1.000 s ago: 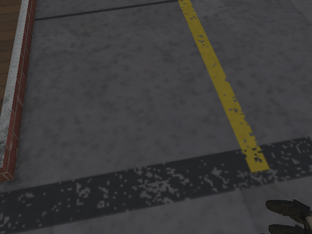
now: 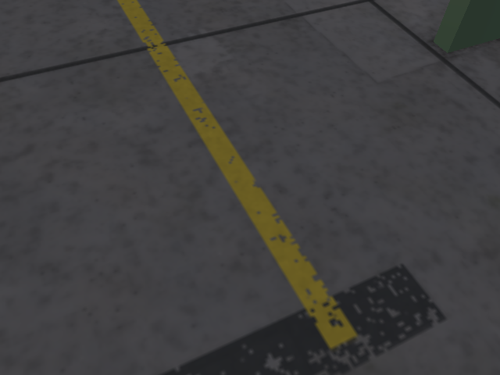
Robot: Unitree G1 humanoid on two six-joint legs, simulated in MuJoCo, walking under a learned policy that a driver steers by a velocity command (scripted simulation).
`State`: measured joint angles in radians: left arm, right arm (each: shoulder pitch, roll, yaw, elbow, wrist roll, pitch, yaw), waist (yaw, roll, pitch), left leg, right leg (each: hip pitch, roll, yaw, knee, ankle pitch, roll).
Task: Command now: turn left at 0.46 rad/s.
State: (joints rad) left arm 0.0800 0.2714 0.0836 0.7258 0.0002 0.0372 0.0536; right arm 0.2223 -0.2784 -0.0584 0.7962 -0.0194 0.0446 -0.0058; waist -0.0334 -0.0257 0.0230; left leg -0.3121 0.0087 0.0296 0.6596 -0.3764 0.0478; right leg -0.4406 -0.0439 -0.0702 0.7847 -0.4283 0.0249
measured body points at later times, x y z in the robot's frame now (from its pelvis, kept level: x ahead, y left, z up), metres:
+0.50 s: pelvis +0.01 -0.02 +0.01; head +0.04 -0.02 +0.46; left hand +0.09 +0.29 -0.08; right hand +0.24 -0.25 -0.08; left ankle -0.02 +0.09 -0.71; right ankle +0.04 -0.14 -0.73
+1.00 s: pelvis -0.03 +0.02 +0.01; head -0.01 +0.06 +0.46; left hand -0.07 +0.34 -0.11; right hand +0.27 -0.12 -0.06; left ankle -0.07 +0.10 -0.72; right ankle +0.03 -0.13 -0.66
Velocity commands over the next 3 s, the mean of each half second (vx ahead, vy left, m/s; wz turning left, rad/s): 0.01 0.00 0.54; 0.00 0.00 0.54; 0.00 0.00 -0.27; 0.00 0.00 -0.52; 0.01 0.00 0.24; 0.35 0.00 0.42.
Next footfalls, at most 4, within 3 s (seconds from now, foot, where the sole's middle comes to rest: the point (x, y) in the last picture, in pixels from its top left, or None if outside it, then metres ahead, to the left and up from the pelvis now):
0.46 right None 0.08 -0.12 -0.76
0.90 left None -0.04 0.12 -0.76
1.46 right None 0.04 -0.09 -0.76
1.98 left None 0.03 0.13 -0.76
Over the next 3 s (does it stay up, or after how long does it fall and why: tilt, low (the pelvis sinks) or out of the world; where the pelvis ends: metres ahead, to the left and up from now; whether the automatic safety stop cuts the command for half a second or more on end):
stays up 0.11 0.11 0.02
